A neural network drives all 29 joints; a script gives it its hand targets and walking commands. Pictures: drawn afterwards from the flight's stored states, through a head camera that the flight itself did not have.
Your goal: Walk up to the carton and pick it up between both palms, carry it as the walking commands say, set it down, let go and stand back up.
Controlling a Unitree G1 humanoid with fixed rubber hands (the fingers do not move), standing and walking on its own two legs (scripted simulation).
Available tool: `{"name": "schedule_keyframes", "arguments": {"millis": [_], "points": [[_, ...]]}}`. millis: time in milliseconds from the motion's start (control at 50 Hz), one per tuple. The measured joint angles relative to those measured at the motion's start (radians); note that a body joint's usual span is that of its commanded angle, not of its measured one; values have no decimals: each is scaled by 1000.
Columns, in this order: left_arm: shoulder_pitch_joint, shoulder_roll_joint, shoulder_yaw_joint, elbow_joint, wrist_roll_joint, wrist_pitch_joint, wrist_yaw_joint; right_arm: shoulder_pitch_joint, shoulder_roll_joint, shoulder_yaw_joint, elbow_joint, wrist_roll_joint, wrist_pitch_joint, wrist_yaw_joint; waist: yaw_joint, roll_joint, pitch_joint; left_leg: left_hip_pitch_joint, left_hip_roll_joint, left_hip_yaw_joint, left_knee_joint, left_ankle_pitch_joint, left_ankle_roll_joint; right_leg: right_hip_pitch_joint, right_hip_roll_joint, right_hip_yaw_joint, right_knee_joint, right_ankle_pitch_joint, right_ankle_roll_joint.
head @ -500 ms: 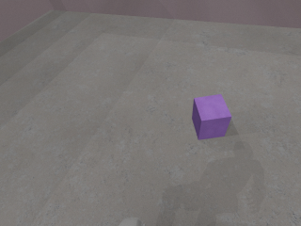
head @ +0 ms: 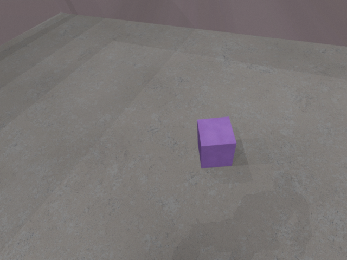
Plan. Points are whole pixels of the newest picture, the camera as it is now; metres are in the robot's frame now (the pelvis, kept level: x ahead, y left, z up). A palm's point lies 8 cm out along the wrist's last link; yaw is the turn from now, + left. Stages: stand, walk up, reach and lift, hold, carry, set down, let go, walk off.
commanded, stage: walk up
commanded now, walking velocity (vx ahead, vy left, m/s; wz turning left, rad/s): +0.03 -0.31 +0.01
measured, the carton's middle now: (214, 143) +0.87 -0.19 -0.63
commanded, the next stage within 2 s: none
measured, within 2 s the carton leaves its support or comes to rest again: neither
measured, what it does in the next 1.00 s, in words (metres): steps to the right: left foot, then right foot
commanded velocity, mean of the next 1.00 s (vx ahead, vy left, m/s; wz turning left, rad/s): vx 0.25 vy -0.15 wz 0.00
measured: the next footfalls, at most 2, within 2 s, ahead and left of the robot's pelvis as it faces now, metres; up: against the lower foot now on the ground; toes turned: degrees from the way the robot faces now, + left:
left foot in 0.34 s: +0.02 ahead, -0.01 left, +0.00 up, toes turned +9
right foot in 0.54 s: +0.08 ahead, -0.36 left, +0.00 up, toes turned -3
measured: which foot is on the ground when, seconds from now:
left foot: up 0.00-0.32, down 0.34-0.54, up 0.56-1.00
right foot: down 0.00-0.30, up 0.32-0.52, down 0.54-1.00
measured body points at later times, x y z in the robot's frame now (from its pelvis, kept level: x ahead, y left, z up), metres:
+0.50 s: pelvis +0.02 -0.20 +0.00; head +0.03 -0.22 +0.45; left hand +0.09 +0.05 -0.12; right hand +0.01 -0.48 -0.14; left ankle -0.02 -0.02 -0.72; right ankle +0.01 -0.33 -0.69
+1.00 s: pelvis +0.16 -0.35 +0.03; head +0.18 -0.42 +0.47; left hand +0.09 -0.09 -0.07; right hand +0.24 -0.60 -0.14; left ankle +0.20 -0.15 -0.61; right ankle +0.04 -0.36 -0.72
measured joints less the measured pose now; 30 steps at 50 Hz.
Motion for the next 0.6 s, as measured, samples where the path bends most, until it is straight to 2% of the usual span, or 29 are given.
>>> {"name": "schedule_keyframes", "arguments": {"millis": [40,80,140,220,260,280,300,320,340,380,420,460,540,560,600], "points": [[38,-5,0,0,0,-2,0,-2,0,0,-3,1,15,0,0,-21,-28,-73,-74,1,188,-35,12,-1,-2,-4,-29,5,-28],[64,-5,0,0,0,-2,0,-3,0,0,-14,4,16,2,-1,-45,-50,-122,-137,22,304,-36,19,1,-1,-7,-73,24,-51],[73,-5,0,-1,0,-8,0,-2,0,0,-22,5,16,2,-2,-59,-63,-154,-183,55,375,-36,20,12,13,-26,-128,51,-74],[74,-6,0,-1,0,-13,5,-1,0,0,-23,13,17,2,-3,-56,-70,-138,-195,78,311,-36,21,32,60,-56,-195,76,-75],[74,-6,0,-1,0,-10,12,0,1,1,-19,21,17,2,-4,-63,-71,-84,-203,112,154,-37,25,46,85,-63,-232,95,-69],[71,-6,0,-1,0,-4,14,2,2,1,-20,27,16,2,-5,-67,-67,-37,-204,140,33,-38,44,47,97,-65,-232,101,-34],[67,-5,0,-3,0,2,14,6,0,0,-25,32,9,2,-7,-68,-51,30,-199,170,-104,-38,77,31,111,-70,-186,106,20],[61,-5,0,-11,0,7,14,23,-9,-1,-37,35,-3,-2,-11,-50,-41,82,-176,171,-204,13,110,-22,132,-72,-29,47,43],[50,-2,0,-22,0,10,14,46,-19,-1,-36,32,-10,-11,-18,-28,-36,105,-140,146,-255,77,133,-79,142,-65,150,-12,47],[30,13,1,-22,0,18,14,50,2,0,19,28,-2,-15,-18,-77,-17,115,-133,147,-198,107,90,-119,87,13,401,-47,47],[35,10,0,-25,0,20,10,51,12,0,37,29,0,-12,-16,-85,-31,133,-99,140,-199,91,39,-122,51,50,476,-45,48],[33,7,0,-26,0,20,2,48,12,1,17,25,-2,-8,-15,-55,-51,126,-43,127,-212,90,6,-109,22,51,389,-56,48],[24,9,0,-27,0,-1,0,38,12,1,-21,5,-23,6,-15,-14,-54,87,45,102,-209,98,-38,-26,-2,50,-12,-56,48],[22,5,0,-25,0,-15,-3,36,10,1,-16,3,-23,13,-15,-7,-47,70,49,76,-159,43,-20,-21,9,35,-19,-34,41],[39,-3,1,-22,0,-39,-5,34,10,1,-3,5,-12,32,-11,-18,-62,-9,0,28,34,-31,8,-19,12,13,-9,-41,17]]}}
